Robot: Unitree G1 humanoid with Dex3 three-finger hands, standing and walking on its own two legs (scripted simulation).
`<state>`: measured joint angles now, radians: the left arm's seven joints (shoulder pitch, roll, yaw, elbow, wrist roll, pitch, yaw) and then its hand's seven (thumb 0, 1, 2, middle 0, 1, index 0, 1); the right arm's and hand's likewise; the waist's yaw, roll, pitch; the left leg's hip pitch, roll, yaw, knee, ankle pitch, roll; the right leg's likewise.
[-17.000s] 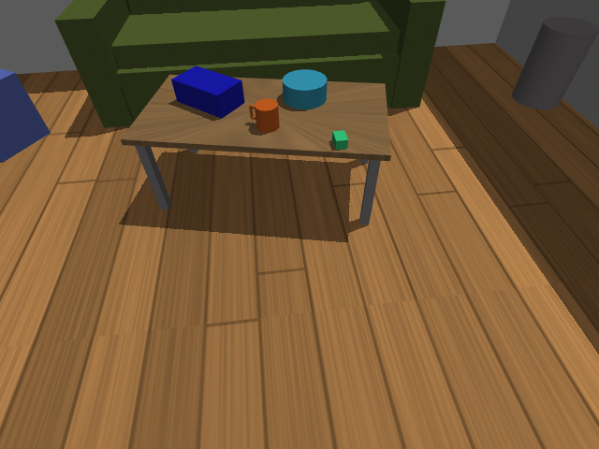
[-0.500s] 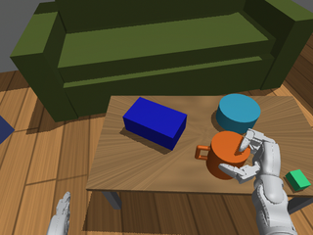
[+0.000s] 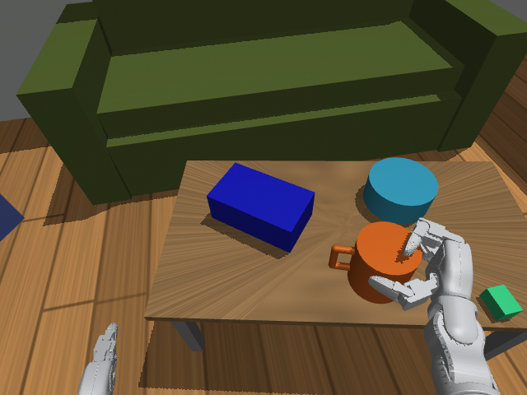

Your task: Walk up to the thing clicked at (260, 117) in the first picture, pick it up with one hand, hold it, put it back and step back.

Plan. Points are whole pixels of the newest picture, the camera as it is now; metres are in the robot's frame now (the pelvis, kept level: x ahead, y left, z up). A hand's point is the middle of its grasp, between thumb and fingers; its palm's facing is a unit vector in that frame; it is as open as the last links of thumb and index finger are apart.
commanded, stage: hold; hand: right
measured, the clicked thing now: (370, 261) +0.34 -0.13 +0.00
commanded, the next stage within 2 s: crouch in 0.76 s
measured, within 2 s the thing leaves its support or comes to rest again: neither
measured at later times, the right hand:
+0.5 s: hand (405, 260) +0.33 -0.18 +0.03, palm faces +0.22 +0.98 -0.01, open 8.0 cm
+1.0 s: hand (404, 255) +0.34 -0.17 +0.04, palm faces +0.22 +0.98 -0.01, open 8.1 cm
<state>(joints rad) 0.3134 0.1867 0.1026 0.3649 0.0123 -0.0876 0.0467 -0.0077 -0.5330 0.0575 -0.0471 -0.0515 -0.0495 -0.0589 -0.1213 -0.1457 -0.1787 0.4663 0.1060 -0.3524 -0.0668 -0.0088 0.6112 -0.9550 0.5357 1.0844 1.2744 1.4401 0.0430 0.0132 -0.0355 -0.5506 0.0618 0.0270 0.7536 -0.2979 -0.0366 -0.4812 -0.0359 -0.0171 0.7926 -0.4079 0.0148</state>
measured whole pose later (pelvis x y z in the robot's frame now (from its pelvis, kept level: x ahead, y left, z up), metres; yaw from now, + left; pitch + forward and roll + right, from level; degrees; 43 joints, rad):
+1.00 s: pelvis +0.00 +0.00 +0.00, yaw +0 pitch +6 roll +0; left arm 0.31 0.19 0.10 0.37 0.01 -0.08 0.05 -0.01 -0.52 0.05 -0.04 -0.05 -0.05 -0.05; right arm -0.14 -0.15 -0.19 0.49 0.11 -0.36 -0.05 -0.01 0.60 -0.93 0.55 1.06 1.26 1.40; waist 0.05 0.02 -0.03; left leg -0.56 0.06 0.03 0.76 -0.30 -0.03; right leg -0.49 -0.04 -0.02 0.79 -0.41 0.02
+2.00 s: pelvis -0.02 +0.00 -0.10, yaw +1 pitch +26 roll +3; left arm 0.39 0.28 0.09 -0.14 0.10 -0.06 -0.04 -0.01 -0.50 0.05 -0.05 -0.05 -0.06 -0.05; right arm -0.70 -0.48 -0.56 1.15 -0.03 -0.57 -0.02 0.00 0.59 -0.92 0.55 1.04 1.23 1.38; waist 0.28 0.04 -0.13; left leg -1.27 0.03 0.05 1.26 -0.44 -0.03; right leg -1.23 -0.07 0.04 1.37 -0.60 0.02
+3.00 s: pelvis -0.04 +0.00 -0.16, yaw +3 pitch +32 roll +6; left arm 0.42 0.32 0.10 -0.35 0.10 -0.09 -0.06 -0.01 -0.54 0.07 -0.06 -0.04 -0.05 -0.06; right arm -0.78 -0.65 -0.64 1.22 -0.06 -0.59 0.01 -0.01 0.61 -0.97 0.52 1.09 1.29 1.46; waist 0.39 0.06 -0.12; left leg -1.54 0.02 0.07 1.46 -0.47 -0.02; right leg -1.51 -0.08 0.09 1.61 -0.65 0.03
